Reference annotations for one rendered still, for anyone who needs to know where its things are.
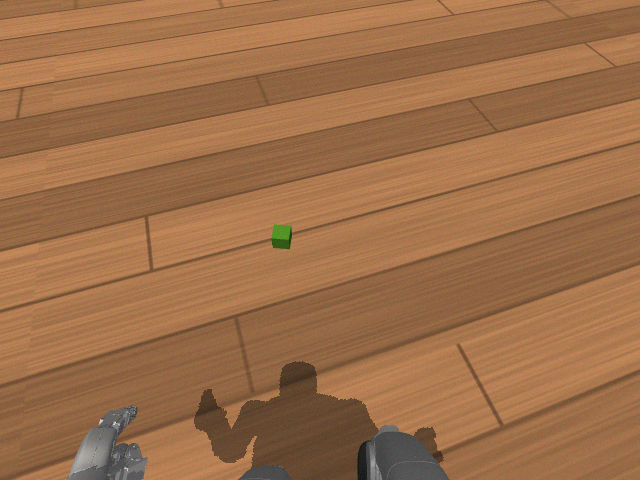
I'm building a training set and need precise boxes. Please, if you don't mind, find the left robot hand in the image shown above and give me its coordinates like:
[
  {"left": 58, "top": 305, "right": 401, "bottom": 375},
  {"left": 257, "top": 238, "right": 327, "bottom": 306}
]
[{"left": 69, "top": 406, "right": 148, "bottom": 480}]

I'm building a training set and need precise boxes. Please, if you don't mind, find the cube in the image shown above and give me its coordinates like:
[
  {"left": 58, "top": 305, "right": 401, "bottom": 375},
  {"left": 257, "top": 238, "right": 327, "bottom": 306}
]
[{"left": 271, "top": 224, "right": 292, "bottom": 249}]

